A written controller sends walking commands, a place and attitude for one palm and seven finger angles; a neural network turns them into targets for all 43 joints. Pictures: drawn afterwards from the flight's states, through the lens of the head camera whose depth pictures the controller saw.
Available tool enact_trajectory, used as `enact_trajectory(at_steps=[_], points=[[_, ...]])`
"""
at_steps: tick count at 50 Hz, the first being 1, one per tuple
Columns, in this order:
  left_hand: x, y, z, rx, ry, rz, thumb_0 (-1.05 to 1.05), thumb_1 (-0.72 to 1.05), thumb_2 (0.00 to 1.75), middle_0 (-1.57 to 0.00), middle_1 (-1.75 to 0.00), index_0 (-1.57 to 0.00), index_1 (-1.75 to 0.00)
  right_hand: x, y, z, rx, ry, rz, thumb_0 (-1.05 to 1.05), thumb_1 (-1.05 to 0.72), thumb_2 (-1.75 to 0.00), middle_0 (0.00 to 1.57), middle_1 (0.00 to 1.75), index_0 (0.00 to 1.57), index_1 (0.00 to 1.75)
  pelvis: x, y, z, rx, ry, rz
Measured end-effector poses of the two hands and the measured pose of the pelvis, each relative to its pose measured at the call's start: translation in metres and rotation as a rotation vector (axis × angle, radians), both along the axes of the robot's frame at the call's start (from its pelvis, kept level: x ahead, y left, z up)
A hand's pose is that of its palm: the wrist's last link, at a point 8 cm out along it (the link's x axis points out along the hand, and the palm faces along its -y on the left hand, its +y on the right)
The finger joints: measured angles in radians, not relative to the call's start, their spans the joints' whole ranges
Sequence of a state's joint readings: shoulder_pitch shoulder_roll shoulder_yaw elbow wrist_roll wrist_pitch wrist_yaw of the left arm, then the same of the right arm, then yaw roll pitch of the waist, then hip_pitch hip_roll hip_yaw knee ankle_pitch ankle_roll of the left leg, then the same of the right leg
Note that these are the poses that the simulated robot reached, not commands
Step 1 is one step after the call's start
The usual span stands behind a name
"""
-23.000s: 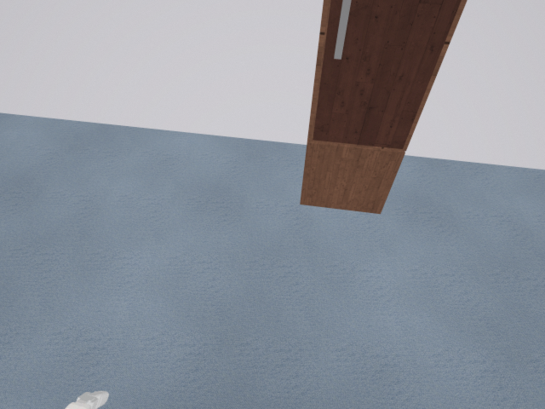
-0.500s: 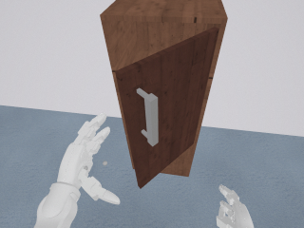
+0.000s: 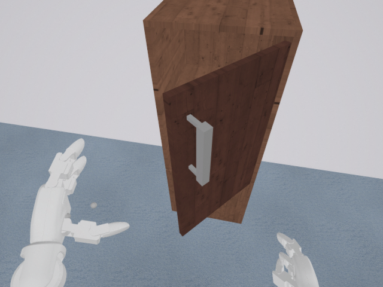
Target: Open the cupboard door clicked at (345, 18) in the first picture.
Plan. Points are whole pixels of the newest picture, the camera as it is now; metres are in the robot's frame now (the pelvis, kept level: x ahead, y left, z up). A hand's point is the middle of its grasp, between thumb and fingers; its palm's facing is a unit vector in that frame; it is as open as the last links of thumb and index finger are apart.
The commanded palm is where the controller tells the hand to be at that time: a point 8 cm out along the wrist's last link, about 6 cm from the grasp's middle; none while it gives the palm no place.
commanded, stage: draw the hand back to the body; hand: left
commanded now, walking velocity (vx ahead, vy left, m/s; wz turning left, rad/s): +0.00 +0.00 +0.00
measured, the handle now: (197, 151) +0.37 +0.04 +0.10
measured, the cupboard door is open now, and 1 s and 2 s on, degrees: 50 50 50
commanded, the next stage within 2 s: step back with the hand held close in 0.84 s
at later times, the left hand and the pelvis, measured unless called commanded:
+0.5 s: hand (48, 188) +0.21 +0.27 +0.16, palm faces +0.46 -0.79 -0.41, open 8.7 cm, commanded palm +0.16 +0.30 +0.17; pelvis +0.02 +0.00 +0.01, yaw -1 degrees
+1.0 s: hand (50, 188) +0.21 +0.26 +0.16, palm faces +0.46 -0.79 -0.40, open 7.4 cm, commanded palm +0.16 +0.30 +0.18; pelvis +0.02 +0.00 +0.01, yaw -1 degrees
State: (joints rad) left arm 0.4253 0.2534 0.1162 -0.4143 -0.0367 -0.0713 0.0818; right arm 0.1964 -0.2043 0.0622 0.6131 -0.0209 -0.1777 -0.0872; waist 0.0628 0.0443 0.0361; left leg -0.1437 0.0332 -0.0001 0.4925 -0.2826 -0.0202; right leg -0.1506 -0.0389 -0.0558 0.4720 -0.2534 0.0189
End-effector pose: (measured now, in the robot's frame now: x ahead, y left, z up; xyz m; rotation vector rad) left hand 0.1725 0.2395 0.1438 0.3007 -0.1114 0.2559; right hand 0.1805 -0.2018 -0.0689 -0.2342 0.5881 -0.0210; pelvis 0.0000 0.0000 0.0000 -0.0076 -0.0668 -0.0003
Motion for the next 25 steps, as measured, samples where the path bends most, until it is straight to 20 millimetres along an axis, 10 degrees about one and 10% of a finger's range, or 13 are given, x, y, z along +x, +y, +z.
enact_trajectory(at_steps=[25], points=[[-0.001, 0.061, 0.031, 0.166, -0.036, 0.212, 0.01, 0.66, 0.8, -0.2, -0.3, -0.2, -0.3, 0.013, -0.015, -0.004, -0.013, 0.071, -0.06, 0.01, -0.91, -0.9, 0.2, 0.3, 0.2, 0.3, 0.018, 0.002, 0.006, -0.001, -0.009, -0.019]])
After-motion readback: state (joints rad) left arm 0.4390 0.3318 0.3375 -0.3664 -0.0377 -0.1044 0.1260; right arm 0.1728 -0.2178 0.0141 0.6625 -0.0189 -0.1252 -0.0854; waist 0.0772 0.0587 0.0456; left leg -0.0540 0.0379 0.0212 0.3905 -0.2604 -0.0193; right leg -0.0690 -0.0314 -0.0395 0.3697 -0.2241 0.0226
